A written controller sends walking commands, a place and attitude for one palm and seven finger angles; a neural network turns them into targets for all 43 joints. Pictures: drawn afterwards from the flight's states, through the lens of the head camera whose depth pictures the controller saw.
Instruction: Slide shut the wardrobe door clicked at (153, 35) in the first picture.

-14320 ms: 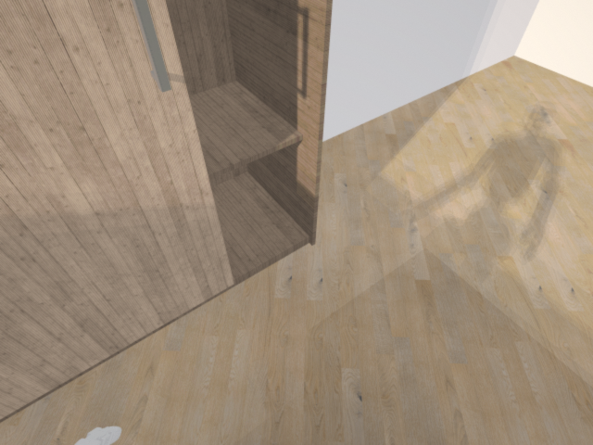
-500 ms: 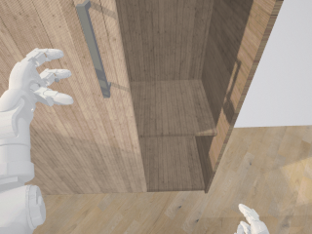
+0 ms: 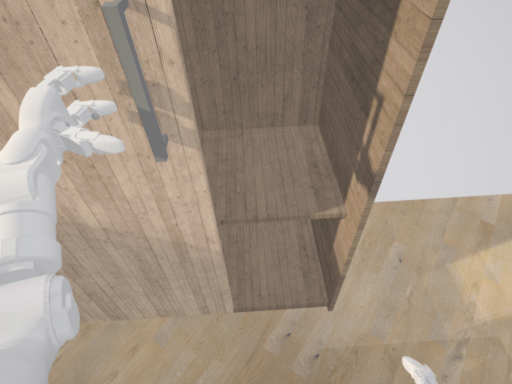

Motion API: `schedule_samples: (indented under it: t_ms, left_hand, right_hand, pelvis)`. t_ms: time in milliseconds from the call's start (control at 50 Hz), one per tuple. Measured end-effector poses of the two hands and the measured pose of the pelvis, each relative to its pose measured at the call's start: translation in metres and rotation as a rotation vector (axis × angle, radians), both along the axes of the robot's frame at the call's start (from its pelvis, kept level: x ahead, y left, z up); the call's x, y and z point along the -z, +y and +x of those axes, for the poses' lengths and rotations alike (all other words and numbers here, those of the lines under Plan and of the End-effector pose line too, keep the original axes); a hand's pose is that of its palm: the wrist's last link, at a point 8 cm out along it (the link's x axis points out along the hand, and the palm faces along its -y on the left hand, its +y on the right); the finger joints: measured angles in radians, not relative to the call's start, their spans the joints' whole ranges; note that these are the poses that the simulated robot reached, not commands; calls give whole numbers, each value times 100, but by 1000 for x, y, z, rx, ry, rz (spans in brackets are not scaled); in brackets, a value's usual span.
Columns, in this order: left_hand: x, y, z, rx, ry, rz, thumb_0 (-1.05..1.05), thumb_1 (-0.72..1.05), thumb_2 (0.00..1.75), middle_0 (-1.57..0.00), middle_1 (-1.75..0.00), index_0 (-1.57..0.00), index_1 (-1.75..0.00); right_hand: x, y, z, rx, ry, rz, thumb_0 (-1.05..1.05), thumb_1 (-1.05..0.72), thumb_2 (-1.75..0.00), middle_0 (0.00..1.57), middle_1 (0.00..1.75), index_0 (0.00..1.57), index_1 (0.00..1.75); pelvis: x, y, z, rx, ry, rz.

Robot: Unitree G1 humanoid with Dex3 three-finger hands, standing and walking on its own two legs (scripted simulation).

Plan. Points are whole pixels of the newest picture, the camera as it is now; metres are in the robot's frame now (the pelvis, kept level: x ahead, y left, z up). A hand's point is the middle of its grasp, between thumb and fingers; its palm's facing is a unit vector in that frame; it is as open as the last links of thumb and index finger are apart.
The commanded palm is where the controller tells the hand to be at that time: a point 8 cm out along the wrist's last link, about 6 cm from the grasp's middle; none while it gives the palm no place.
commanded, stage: move the hooked fingers beside the handle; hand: left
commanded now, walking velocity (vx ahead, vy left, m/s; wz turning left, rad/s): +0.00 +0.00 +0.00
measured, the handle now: (144, 89) +0.49 +0.18 +0.24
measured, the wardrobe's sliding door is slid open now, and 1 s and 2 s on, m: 0.38 0.38 0.37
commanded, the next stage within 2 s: feel for the door with the fingertips in 0.74 s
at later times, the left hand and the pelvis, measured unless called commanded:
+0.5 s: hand (96, 117) +0.43 +0.24 +0.23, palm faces +0.12 -0.99 -0.02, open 14.0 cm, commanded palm +0.39 +0.30 +0.23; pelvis +0.01 +0.00 +0.00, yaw +0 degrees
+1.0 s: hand (98, 117) +0.43 +0.24 +0.23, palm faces +0.10 -1.00 -0.01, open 14.0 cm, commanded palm +0.39 +0.28 +0.23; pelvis +0.01 +0.00 +0.00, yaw +0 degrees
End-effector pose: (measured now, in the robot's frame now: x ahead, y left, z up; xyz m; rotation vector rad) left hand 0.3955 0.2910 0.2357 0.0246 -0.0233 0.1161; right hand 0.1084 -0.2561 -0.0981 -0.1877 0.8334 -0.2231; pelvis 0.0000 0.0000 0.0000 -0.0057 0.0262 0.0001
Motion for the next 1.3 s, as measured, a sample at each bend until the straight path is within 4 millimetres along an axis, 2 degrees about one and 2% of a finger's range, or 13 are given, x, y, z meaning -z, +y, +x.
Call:
schedule_samples:
  t_ms: [100,220,560,700,860,1040,1180,1300]
  left_hand:
    - [2,1,5,-2,7,-10,-2,-50,30,-30,-120,-30,-120]
    - [5,6,0,-7,2,5,-2,-50,30,-30,-120,-30,-120]
    - [4,4,3,-5,2,-13,-2,-50,30,-30,-120,-30,-120]
    - [9,12,1,-18,19,-4,-2,-50,30,-30,-120,-30,-120]
    - [8,12,2,-6,7,-9,-2,-50,30,-30,-120,-30,-120]
    - [6,-8,4,27,-14,-10,-2,-50,30,-30,-120,-30,-120]
    - [8,-26,1,27,-16,-21,-2,-50,30,-30,-120,-30,-120]
    - [8,-33,1,9,4,-21,-2,-50,30,-30,-120,-30,-120]
  right_hand:
    - [2,-3,-8,21,17,5,1,-90,-90,20,30,20,30]
    - [3,-6,-12,33,32,4,1,-90,-90,20,30,20,30]
    - [-1,-5,5,13,-3,5,1,-90,-90,20,30,20,30]
    - [-1,-5,5,13,7,2,1,-90,-90,20,30,20,30]
    - [0,-6,2,11,29,-8,1,-90,-90,20,30,20,30]
    - [1,0,4,8,21,7,1,-90,-90,20,30,20,30]
    - [0,8,14,-4,-12,30,1,-90,-90,20,30,20,30]
    - [-2,13,22,-22,-29,36,1,-90,-90,20,30,20,30]
  pelvis:
    - [0,-1,2,10,6,1]
    - [0,-1,4,12,4,1]
    - [0,-3,6,8,11,1]
    - [1,-3,7,5,12,0]
    - [1,-2,7,1,15,-2]
    - [1,2,7,3,10,-1]
    - [0,2,6,9,-2,1]
    - [0,0,3,5,-10,1]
